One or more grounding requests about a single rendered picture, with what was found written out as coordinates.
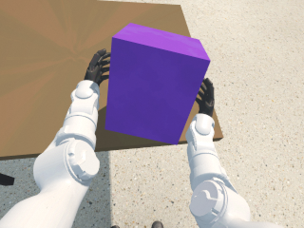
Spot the robot left forearm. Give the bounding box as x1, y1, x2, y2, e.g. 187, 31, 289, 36
33, 80, 100, 175

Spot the right robot upper arm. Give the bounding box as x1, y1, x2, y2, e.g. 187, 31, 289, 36
189, 180, 284, 228

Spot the right robot hand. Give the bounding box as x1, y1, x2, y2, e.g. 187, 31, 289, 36
195, 78, 215, 118

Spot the left robot upper arm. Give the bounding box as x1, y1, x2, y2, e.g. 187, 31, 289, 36
0, 140, 100, 228

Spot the robot right forearm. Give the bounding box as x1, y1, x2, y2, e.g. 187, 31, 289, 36
185, 113, 238, 194

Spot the left robot hand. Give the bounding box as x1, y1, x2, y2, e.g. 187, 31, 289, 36
84, 48, 111, 87

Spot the carton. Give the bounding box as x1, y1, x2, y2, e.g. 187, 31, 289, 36
104, 23, 211, 145

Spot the table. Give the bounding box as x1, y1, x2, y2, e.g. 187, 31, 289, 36
0, 0, 224, 186

